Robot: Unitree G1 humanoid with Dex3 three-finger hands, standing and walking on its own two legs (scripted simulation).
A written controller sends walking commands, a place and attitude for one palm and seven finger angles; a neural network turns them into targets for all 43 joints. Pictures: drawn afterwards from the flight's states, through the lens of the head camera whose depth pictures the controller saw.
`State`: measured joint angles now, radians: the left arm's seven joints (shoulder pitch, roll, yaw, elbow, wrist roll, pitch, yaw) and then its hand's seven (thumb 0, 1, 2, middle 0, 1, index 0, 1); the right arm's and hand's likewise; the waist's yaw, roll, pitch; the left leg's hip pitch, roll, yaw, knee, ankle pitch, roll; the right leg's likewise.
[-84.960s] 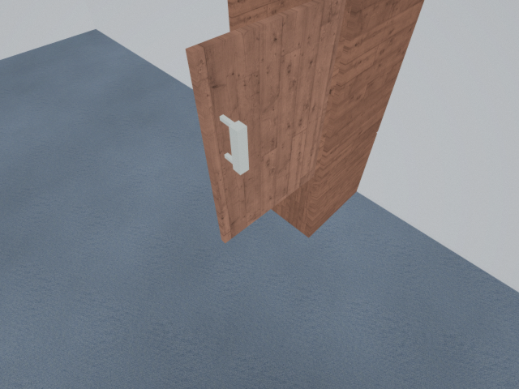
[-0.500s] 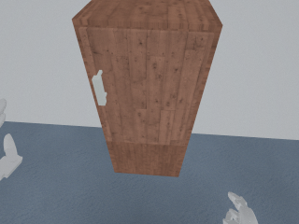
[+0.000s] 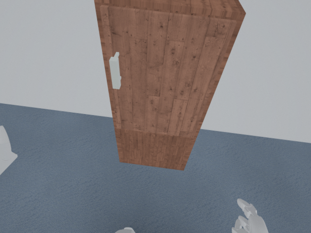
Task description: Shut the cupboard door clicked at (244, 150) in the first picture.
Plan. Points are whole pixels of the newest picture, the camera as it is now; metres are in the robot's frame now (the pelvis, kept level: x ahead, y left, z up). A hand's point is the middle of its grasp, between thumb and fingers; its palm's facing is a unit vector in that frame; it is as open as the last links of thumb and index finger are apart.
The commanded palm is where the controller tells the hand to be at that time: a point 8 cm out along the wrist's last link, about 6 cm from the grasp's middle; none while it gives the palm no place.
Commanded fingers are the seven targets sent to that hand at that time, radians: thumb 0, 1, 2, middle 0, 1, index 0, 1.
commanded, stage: step back with the hand held close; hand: left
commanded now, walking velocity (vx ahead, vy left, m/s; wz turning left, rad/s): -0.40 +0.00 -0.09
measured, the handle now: (116, 70) +0.64 +0.17 +0.06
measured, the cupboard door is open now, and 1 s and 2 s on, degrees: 0 0 0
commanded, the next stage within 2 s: stop stepping back and stand still in 0.16 s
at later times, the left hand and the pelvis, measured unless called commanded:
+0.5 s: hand out of the picture +0.16 +0.28 +0.19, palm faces +0.41 -0.82 -0.41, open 7.4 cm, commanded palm +0.10 +0.31 +0.19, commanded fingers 0.00 0.90 0.90 -0.20 -0.30 -0.20 -0.30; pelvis -0.06 +0.02 +0.00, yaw -4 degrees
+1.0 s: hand out of the picture +0.15 +0.30 +0.18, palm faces +0.42 -0.85 -0.33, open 7.4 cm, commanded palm +0.09 +0.33 +0.19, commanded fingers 0.00 0.90 0.90 -0.20 -0.30 -0.20 -0.30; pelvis -0.08 +0.05 +0.01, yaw -7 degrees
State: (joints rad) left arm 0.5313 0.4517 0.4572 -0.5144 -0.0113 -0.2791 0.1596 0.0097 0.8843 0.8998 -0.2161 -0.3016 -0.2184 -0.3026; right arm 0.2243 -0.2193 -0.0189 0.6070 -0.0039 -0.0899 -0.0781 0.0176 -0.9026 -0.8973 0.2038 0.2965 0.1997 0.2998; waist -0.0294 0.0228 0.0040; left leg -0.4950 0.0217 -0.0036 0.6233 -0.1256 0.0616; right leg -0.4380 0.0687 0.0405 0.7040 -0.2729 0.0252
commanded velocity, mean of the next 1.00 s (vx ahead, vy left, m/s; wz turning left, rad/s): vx -0.02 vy -0.03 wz -0.01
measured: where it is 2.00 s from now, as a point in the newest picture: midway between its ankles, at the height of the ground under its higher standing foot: outside the picture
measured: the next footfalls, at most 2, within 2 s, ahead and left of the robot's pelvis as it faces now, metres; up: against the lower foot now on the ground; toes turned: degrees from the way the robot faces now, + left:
right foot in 0.16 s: -0.08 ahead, -0.14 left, +0.00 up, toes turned +1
left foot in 0.44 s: +0.04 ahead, +0.12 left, +0.00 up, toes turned -6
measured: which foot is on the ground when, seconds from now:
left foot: down 0.00-0.34, up 0.36-0.42, down 0.44-1.00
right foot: up 0.00-0.14, down 0.16-0.48, up 0.50-0.68, down 0.70-1.00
